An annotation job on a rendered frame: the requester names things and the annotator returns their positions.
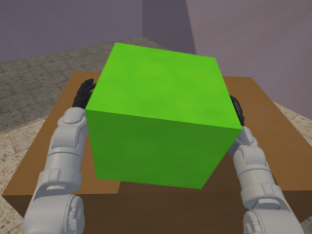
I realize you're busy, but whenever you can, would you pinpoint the carton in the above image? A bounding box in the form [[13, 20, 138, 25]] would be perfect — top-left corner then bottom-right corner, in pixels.
[[85, 42, 243, 189]]

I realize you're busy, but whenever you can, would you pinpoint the right robot forearm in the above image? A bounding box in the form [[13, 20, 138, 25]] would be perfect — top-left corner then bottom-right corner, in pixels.
[[228, 126, 304, 234]]

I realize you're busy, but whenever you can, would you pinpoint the robot left hand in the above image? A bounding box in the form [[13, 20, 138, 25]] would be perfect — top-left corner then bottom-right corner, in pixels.
[[72, 78, 97, 109]]

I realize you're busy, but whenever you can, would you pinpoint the robot right hand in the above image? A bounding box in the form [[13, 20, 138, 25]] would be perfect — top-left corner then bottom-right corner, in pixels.
[[230, 96, 245, 127]]

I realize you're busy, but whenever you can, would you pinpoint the robot left upper arm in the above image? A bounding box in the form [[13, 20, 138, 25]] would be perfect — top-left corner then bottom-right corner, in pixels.
[[23, 194, 85, 234]]

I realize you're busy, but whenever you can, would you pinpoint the pedestal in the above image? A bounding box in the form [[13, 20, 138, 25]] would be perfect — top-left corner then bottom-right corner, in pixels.
[[1, 70, 312, 234]]

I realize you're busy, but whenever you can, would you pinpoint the robot right upper arm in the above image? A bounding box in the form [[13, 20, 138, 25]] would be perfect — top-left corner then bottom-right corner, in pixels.
[[243, 209, 303, 234]]

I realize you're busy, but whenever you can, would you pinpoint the left robot forearm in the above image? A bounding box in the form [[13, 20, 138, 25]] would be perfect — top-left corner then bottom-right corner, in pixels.
[[22, 107, 89, 234]]

